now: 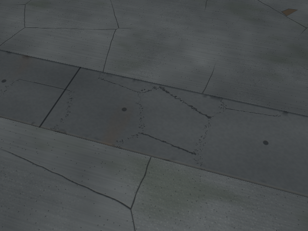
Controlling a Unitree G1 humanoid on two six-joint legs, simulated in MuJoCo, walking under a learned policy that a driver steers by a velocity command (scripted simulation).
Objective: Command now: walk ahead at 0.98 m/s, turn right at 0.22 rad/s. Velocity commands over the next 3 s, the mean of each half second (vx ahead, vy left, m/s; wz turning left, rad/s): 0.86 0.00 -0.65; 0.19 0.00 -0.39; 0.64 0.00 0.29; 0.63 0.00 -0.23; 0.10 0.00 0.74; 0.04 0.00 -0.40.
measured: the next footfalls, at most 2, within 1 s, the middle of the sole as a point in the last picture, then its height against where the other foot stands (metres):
left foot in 0.24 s outside the picture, level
right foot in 0.62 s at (200, 189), level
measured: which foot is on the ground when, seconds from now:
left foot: up 0.00-0.22, down 0.24-0.62, up 0.64-1.00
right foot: down 0.00-0.24, up 0.26-0.60, down 0.62-1.00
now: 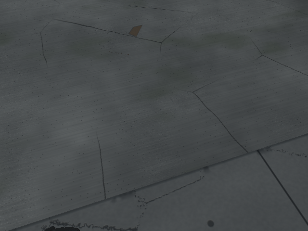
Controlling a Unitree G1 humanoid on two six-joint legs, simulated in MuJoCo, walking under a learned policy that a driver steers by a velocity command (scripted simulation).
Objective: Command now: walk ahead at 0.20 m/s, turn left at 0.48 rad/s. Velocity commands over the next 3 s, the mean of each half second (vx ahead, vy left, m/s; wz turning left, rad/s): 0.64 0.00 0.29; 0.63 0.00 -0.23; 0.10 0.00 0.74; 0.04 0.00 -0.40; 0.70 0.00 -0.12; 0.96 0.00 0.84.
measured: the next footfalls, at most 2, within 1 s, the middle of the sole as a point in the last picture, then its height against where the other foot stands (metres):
left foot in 0.24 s outside the picture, level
right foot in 0.70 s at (115, 222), level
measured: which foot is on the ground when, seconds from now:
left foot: up 0.00-0.22, down 0.24-0.70, up 0.72-1.00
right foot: down 0.00-0.22, up 0.24-0.68, down 0.70-1.00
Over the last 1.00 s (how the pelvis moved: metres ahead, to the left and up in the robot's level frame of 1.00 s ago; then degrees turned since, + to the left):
0.64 -0.06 0.00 -32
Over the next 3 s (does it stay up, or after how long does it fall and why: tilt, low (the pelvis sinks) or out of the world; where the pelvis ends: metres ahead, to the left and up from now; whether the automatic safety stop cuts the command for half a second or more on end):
stays up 1.50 0.33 -0.17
